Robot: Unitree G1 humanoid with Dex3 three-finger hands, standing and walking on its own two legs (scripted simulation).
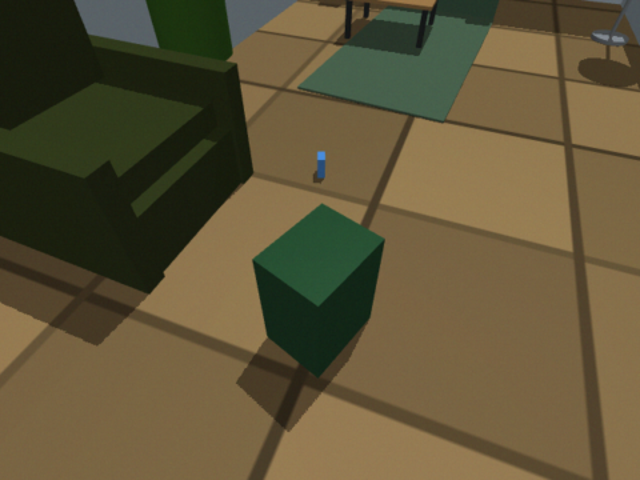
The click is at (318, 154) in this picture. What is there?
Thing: carton on end
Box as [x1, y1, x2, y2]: [317, 151, 324, 177]
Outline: 317,151 317,177 324,177 324,151
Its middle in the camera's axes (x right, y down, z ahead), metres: -0.01 -0.38 +1.99
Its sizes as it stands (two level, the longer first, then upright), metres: 0.073 0.039 0.113
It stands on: the floor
